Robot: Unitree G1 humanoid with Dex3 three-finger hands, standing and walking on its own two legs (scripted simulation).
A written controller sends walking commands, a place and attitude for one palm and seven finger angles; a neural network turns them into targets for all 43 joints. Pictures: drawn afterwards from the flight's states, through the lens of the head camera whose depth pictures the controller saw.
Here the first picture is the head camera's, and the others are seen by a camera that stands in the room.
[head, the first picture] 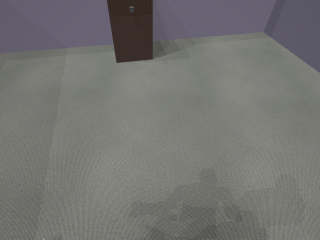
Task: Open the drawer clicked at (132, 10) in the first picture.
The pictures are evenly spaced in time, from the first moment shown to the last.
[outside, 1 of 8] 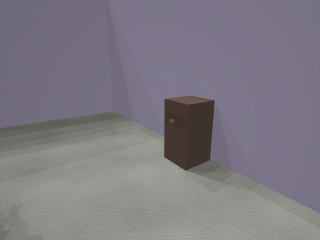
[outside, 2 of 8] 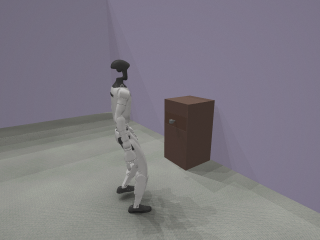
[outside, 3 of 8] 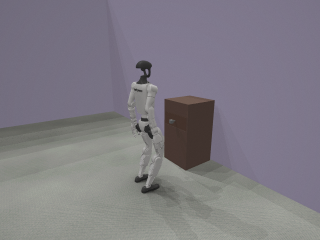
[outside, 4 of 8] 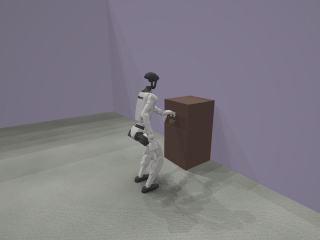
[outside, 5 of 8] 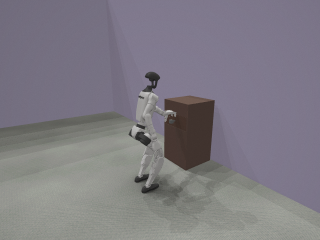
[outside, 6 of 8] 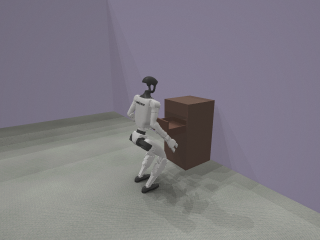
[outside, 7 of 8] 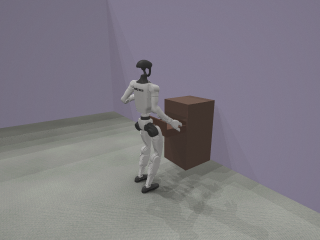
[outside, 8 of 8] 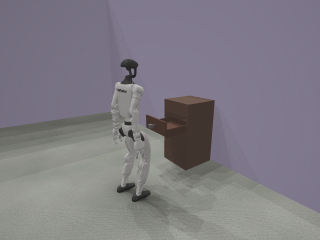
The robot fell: no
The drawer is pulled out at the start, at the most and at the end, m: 0.00 0.30 0.30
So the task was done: yes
